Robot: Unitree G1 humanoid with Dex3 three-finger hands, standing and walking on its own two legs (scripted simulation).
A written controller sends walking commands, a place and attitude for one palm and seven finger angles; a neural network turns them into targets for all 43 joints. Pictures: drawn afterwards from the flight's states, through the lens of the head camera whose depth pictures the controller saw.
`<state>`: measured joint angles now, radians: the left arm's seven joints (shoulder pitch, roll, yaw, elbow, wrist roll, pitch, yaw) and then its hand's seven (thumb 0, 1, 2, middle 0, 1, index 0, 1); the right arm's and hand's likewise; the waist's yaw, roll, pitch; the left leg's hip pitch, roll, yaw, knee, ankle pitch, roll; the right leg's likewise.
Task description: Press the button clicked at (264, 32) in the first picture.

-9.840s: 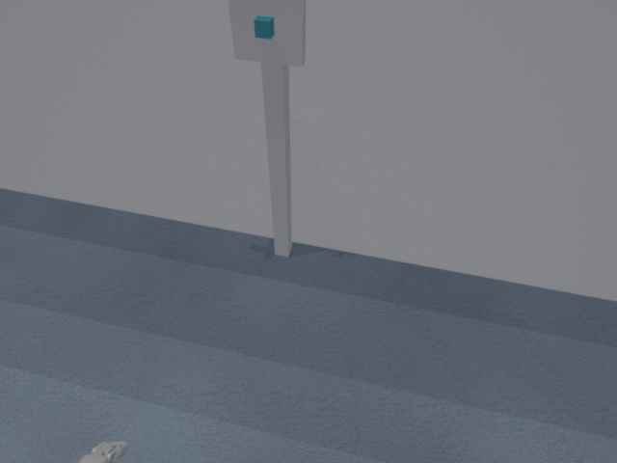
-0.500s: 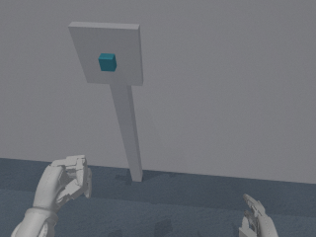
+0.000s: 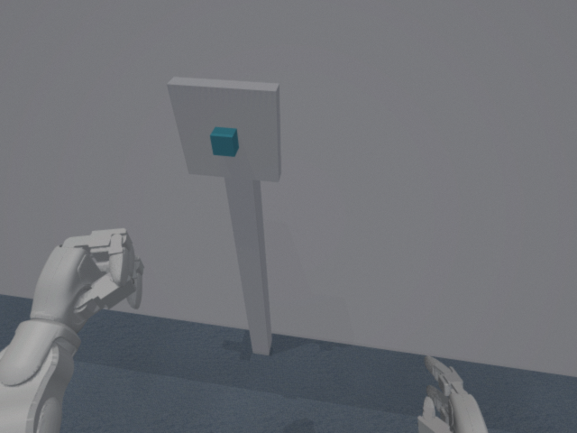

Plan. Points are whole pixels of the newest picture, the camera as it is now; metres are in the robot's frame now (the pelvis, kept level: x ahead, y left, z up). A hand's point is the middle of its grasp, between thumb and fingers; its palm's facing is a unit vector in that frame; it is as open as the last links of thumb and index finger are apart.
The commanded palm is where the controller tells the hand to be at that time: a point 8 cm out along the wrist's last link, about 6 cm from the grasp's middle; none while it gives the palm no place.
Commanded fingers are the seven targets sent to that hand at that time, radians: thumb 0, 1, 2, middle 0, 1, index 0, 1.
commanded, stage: raise the hand and make a fist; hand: left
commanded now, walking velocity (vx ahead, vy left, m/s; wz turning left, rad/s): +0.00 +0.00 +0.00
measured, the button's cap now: (225, 140) +0.53 +0.17 +0.16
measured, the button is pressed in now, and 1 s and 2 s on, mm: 0 0 0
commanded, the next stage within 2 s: aim a knuckle at the button in 0.40 s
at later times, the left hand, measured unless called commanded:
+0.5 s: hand (159, 299) +0.22 +0.18 +0.14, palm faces -0.01 -1.00 -0.09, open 3.1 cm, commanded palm +0.19 +0.23 +0.15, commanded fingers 0.00 0.90 0.90 -1.30 -1.50 -1.30 -1.50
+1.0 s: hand (190, 239) +0.32 +0.17 +0.14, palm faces -0.03 -1.00 -0.04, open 3.1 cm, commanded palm +0.29 +0.22 +0.13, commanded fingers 0.00 0.90 0.90 -1.30 -1.50 -1.30 -1.50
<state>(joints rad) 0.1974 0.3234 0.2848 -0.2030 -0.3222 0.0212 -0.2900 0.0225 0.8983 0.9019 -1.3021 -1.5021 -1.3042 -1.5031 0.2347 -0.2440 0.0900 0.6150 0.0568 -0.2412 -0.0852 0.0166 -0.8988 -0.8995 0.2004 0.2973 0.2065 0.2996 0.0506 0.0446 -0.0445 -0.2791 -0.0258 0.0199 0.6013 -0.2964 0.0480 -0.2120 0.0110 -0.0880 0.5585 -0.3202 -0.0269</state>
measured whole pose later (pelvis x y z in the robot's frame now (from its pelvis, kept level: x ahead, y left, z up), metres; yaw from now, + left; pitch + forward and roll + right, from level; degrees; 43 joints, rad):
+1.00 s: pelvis +0.01 -0.02 +0.00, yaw -1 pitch +0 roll +0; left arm -0.09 0.29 0.25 0.13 -0.28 0.00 -0.27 0.02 0.90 0.90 -1.30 -1.50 -1.30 -1.50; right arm 0.24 -0.27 0.05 0.65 0.07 -0.25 -0.10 0.02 -0.90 -0.90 0.20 0.30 0.20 0.30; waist 0.01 0.04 -0.03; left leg -0.27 -0.01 0.04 0.55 -0.28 0.02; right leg -0.23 0.03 -0.07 0.55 -0.32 -0.05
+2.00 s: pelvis +0.01 -0.02 +0.00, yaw -3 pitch +5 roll +0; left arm -0.51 0.32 0.28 0.73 -0.18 -0.21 -0.18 0.02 0.90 0.90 -1.30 -1.50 -1.30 -1.50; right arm 0.38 -0.28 0.02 0.67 0.05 -0.04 -0.05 0.01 -0.90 -0.90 0.20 0.30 0.20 0.30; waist -0.06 0.03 -0.05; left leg -0.38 0.01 0.07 0.60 -0.30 0.03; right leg -0.36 0.04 -0.04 0.59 -0.32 -0.05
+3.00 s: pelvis +0.01 -0.01 -0.01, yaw -3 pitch +8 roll +0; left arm -0.75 0.36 0.30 0.98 -0.14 -0.24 -0.16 0.02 0.90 0.90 -1.30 -1.50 -1.32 -1.50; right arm 0.36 -0.27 0.03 0.66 0.04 -0.03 -0.04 0.01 -0.90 -0.90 0.20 0.30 0.20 0.30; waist -0.10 0.02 -0.06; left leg -0.47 0.00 0.07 0.65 -0.32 0.04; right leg -0.43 0.03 -0.04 0.64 -0.34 -0.04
